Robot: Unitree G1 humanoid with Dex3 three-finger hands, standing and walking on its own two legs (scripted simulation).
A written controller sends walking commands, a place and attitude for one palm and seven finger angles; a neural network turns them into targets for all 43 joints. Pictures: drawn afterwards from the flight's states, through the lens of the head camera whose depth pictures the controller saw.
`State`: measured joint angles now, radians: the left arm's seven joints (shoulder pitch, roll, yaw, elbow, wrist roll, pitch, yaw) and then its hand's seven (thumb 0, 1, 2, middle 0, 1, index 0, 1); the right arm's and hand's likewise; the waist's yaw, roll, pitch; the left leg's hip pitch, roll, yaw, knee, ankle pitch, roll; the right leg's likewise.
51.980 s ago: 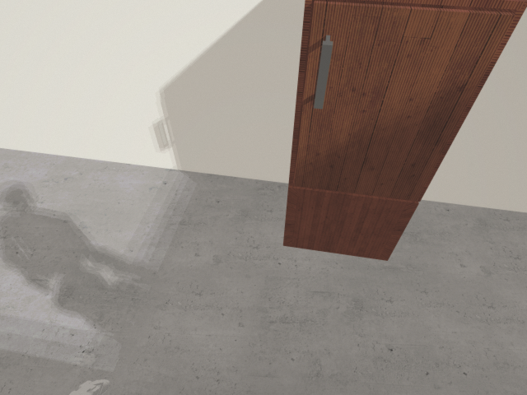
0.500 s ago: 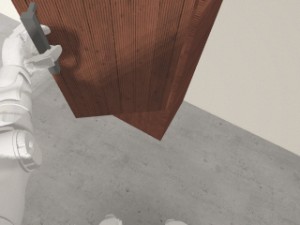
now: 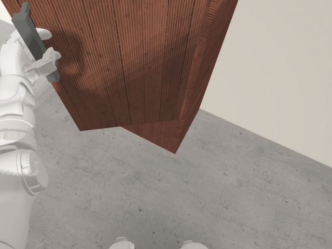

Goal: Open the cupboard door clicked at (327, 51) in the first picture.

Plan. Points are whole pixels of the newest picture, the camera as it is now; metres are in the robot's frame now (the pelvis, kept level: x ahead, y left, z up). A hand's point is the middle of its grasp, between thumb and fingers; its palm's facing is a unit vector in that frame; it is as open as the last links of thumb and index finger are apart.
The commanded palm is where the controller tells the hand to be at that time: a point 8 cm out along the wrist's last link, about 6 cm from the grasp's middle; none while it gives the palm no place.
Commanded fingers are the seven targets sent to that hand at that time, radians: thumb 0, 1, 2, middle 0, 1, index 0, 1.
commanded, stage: pull the door open along its arc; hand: left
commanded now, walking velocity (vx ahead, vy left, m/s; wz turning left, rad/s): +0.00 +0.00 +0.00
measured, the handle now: (41, 45) +0.57 +0.24 +0.14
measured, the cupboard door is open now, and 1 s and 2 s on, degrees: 38 56 77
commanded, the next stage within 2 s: open thumb and fingers to let go in 1.48 s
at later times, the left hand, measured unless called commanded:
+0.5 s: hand (66, 101) +0.41 +0.16 +0.14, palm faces +0.39 -0.92 +0.07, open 6.1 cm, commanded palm +0.37 +0.20 +0.14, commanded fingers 0.00 0.90 0.90 -0.40 -1.35 -0.40 -1.35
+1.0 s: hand (71, 100) +0.41 +0.15 +0.14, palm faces +0.51 -0.86 +0.00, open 5.9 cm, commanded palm +0.35 +0.18 +0.14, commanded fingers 0.00 0.90 0.90 -0.40 -1.35 -0.40 -1.35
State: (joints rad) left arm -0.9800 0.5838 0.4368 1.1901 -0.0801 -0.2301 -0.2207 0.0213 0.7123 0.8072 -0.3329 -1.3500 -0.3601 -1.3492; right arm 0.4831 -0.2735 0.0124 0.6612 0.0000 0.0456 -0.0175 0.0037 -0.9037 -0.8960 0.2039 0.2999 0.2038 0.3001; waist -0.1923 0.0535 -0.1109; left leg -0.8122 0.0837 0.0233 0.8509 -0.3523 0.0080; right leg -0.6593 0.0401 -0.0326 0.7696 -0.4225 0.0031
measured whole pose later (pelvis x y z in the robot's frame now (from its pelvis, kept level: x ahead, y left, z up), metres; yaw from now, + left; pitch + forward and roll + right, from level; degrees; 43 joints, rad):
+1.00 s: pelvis +0.00 -0.03 +0.02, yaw +3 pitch +7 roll +0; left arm -0.53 0.10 0.25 0.63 -0.06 -0.13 0.41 0.01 0.72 0.81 -0.34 -1.34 -0.34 -1.35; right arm 0.35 -0.24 -0.04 0.75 -0.02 0.03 -0.04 0.01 -0.91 -0.90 0.20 0.30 0.20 0.30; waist -0.05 0.06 -0.09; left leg -0.53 0.06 0.00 0.69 -0.28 -0.03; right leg -0.40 0.02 -0.06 0.70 -0.42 -0.04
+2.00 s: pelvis +0.00 -0.04 +0.02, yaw +5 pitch -1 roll +0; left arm -0.02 -0.11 -0.19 -0.03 0.03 0.12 0.56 0.01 0.00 0.51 -0.34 -1.25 -0.33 -1.25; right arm 0.19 -0.19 0.01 0.65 -0.04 0.12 -0.02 0.01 -0.91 -0.90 0.20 0.30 0.20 0.30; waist 0.02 0.06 -0.04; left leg -0.35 0.03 -0.02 0.65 -0.29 -0.04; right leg -0.22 0.00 -0.09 0.65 -0.43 -0.04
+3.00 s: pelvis -0.02 -0.01 +0.03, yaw +3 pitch -1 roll +0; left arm 0.01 0.04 -0.17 0.00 -0.09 0.02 0.09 -0.01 -0.50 0.30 -0.19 -0.36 -0.21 -0.33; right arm 0.20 -0.18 0.05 0.57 0.01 0.03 -0.02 0.01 -0.90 -0.90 0.20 0.30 0.20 0.30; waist 0.01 0.03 -0.03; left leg -0.34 0.02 0.03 0.62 -0.26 0.00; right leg -0.22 -0.02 -0.04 0.62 -0.38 0.00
